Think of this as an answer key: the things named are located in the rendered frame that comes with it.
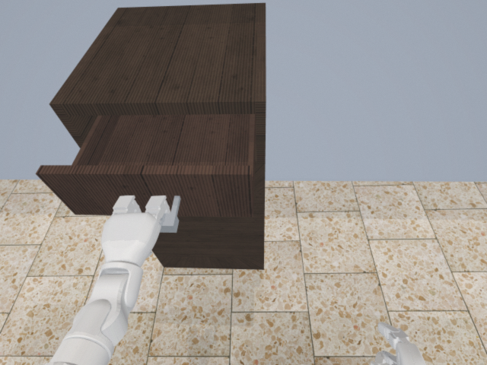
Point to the left robot hand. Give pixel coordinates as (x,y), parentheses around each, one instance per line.
(130,234)

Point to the drawer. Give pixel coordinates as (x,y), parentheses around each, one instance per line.
(208,160)

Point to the cabinet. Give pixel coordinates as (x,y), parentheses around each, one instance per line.
(181,60)

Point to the handle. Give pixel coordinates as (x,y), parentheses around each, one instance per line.
(169,222)

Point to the left robot forearm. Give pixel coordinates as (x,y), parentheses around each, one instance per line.
(103,321)

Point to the right robot hand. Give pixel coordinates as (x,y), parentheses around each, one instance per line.
(406,353)

